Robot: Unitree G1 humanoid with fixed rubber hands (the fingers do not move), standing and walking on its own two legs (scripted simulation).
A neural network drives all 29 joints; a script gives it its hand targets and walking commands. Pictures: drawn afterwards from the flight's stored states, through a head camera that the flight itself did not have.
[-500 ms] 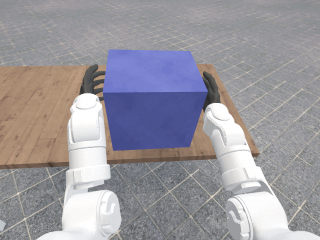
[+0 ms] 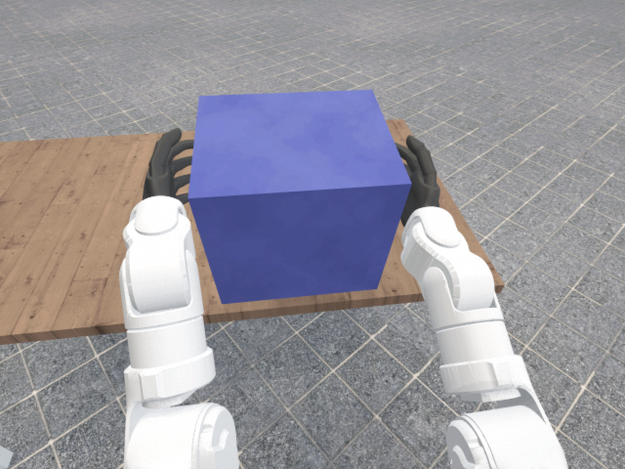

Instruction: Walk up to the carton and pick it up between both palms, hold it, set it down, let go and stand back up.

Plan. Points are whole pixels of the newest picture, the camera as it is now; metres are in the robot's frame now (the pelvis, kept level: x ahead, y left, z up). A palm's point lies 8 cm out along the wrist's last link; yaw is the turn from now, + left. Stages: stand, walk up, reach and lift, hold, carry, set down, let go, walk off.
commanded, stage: hold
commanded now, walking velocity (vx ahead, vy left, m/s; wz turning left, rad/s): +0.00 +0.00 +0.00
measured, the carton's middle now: (294, 199) +0.37 +0.01 +0.19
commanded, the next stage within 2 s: none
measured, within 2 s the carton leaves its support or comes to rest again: neither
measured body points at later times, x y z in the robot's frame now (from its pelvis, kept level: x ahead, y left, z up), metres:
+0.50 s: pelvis +0.02 -0.02 +0.00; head -0.04 +0.00 +0.45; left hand +0.36 +0.17 +0.20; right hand +0.38 -0.12 +0.19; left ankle +0.03 +0.10 -0.75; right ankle +0.04 -0.12 -0.75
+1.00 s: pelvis -0.02 -0.01 +0.00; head -0.05 +0.00 +0.45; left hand +0.37 +0.15 +0.20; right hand +0.38 -0.14 +0.18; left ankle +0.03 +0.10 -0.75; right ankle +0.04 -0.12 -0.75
